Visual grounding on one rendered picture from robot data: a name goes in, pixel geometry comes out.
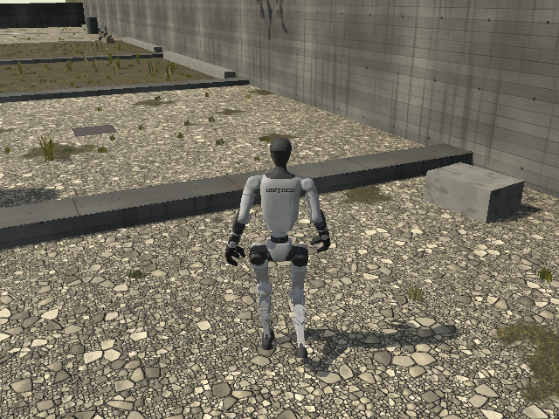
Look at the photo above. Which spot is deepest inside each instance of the robot left forearm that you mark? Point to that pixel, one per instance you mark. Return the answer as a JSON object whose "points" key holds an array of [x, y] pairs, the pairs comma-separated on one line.
{"points": [[236, 233]]}

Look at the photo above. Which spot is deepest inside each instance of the robot left hand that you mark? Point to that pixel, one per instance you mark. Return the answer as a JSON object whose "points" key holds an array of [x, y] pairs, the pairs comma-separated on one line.
{"points": [[233, 252]]}

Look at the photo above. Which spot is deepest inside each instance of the robot right forearm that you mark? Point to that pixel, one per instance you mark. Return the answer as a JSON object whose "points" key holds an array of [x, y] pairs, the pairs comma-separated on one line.
{"points": [[322, 228]]}

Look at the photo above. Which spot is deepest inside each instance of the robot foot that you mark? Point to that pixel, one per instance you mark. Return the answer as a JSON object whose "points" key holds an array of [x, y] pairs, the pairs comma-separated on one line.
{"points": [[300, 352], [267, 343]]}

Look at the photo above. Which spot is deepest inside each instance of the right robot upper arm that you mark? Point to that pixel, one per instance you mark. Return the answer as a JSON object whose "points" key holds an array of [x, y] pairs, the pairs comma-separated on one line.
{"points": [[307, 184]]}

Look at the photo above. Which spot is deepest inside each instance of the robot right hand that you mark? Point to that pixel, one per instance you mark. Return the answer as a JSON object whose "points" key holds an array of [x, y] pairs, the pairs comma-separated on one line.
{"points": [[317, 240]]}

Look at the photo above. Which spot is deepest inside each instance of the left robot upper arm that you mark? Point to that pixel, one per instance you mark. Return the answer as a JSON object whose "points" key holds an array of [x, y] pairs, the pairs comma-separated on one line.
{"points": [[247, 199]]}

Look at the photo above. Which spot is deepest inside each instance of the left robot foot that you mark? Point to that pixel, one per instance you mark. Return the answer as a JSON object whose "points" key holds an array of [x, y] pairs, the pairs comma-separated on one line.
{"points": [[267, 343]]}

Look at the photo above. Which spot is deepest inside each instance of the right robot foot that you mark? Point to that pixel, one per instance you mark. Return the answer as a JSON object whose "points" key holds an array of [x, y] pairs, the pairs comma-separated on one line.
{"points": [[300, 352]]}

